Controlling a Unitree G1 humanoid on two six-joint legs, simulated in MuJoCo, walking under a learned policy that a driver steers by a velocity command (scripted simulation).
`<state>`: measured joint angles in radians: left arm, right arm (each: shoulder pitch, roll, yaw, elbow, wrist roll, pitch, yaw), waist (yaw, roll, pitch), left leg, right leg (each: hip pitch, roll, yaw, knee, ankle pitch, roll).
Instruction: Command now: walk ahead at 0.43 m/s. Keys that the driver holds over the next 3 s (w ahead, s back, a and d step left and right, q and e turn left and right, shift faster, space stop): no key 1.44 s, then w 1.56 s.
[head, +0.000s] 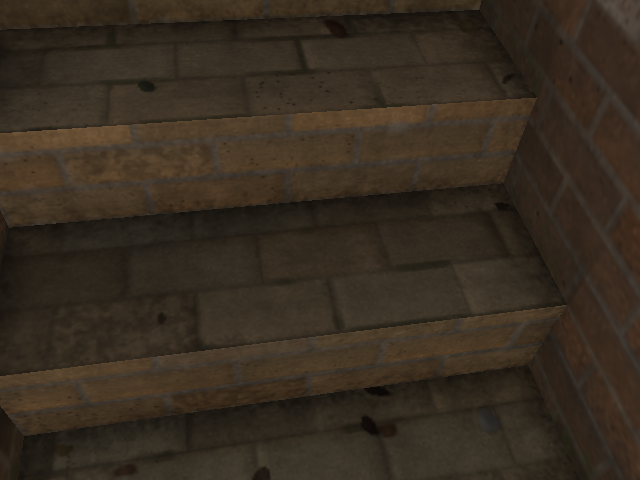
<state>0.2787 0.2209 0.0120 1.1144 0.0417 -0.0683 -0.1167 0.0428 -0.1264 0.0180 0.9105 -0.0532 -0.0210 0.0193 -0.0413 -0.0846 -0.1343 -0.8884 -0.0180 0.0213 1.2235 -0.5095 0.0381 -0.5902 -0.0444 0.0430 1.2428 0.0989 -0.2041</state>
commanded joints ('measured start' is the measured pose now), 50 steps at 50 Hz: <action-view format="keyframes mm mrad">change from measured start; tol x64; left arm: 1 -77 -113 -14 -68 -7 3 20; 50 -1 169 70 -201 -13 55 160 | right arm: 1 381 -53 -33 202 16 -17 29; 50 120 -77 -16 -98 41 2 -139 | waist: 1 -26 235 62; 50 14 161 -104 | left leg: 1 543 179 -610 -723 -39 253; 9 92 73 66 -925 712 16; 13 902 71 -1 -662 1346 148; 20 -585 -37 -65 1230 -255 59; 37 197 185 -499 -356 -334 156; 50 253 42 -148 -96 28 78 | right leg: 1 -733 71 178 838 -123 -48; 14 156 60 -183 -1104 198 216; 17 1002 -369 195 -660 1438 -198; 28 6 -230 25 -1295 -714 2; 46 373 10 -106 -869 -57 261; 48 439 -168 -138 -746 1275 52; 50 452 -134 -177 -577 1240 52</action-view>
